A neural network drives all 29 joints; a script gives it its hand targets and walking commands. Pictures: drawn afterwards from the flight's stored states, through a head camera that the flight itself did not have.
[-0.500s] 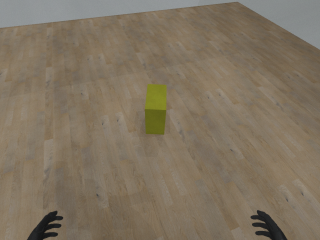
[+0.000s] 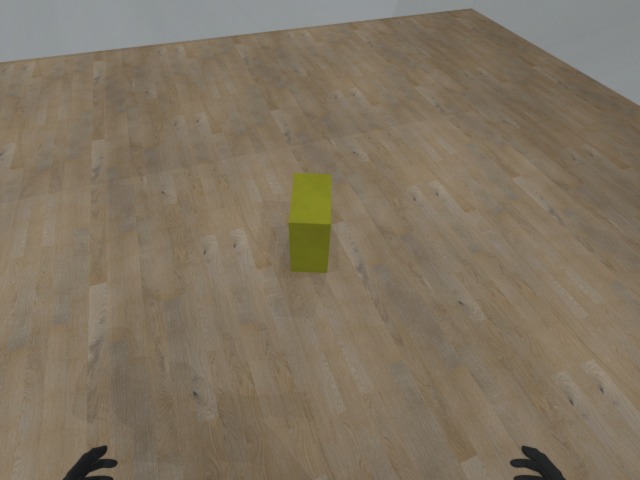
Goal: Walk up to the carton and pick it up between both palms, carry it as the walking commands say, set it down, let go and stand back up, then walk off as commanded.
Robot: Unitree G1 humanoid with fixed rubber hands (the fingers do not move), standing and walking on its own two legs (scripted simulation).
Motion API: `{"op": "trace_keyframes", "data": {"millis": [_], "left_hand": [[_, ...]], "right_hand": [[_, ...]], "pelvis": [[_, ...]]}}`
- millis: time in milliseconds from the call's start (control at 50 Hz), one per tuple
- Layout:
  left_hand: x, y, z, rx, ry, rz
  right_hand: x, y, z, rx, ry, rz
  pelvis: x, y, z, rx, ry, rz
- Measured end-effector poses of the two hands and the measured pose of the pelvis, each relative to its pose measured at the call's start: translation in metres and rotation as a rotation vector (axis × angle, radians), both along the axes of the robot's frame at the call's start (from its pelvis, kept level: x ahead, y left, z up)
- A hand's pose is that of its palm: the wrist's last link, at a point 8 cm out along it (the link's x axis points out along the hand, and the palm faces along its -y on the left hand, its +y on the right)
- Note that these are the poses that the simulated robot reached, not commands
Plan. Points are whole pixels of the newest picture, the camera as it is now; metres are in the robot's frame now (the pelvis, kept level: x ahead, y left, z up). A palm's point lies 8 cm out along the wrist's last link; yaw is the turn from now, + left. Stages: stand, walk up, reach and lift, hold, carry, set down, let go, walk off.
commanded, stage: stand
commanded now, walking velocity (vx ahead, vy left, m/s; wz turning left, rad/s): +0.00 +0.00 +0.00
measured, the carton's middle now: (310, 223) +1.10 +0.01 -0.64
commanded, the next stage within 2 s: walk up in 1.18 s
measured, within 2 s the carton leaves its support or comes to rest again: neither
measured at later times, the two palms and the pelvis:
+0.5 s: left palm out of the picture +0.10 +0.31 -0.10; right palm out of the picture +0.11 -0.31 -0.10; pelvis +0.00 +0.00 +0.00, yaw +0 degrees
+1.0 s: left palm out of the picture +0.11 +0.31 -0.10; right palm out of the picture +0.11 -0.31 -0.10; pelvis +0.01 +0.00 +0.00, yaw +0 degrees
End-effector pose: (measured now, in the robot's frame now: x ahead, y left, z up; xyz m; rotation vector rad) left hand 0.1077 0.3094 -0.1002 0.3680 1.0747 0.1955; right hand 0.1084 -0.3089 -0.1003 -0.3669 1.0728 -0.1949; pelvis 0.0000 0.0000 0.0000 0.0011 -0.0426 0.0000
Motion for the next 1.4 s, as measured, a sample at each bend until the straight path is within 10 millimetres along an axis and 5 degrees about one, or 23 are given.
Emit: {"op": "trace_keyframes", "data": {"millis": [1400], "left_hand": [[0.007, 0.008, 0.002, 0.003, 0.022, 0.02]], "right_hand": [[0.007, -0.006, 0.003, -0.007, 0.019, -0.022]], "pelvis": [[0.016, 0.002, 0.002, -0.001, 0.014, -0.003]]}}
